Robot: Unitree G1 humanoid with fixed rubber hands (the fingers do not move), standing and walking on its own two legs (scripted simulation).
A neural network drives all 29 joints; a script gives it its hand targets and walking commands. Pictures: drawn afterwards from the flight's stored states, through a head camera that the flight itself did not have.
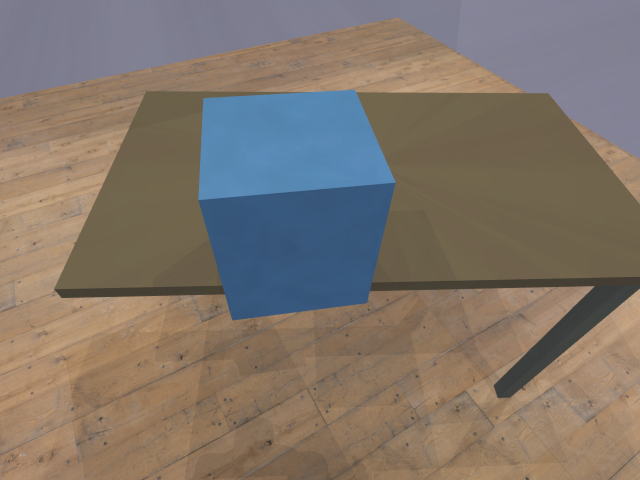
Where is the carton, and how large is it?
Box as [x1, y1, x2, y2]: [198, 90, 395, 319]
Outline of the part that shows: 354,90 203,98 198,199 232,319 366,302 395,182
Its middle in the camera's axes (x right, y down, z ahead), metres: -0.04 -0.05 +0.57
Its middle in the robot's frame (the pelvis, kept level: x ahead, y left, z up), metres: +0.49 +0.04 +0.06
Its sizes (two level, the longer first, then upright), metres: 0.210 0.200 0.250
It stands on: a table, 0.70 m high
